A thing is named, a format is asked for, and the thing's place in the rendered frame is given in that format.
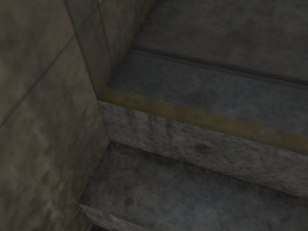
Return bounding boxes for stairs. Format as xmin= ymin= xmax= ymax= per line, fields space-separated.
xmin=78 ymin=100 xmax=308 ymax=231

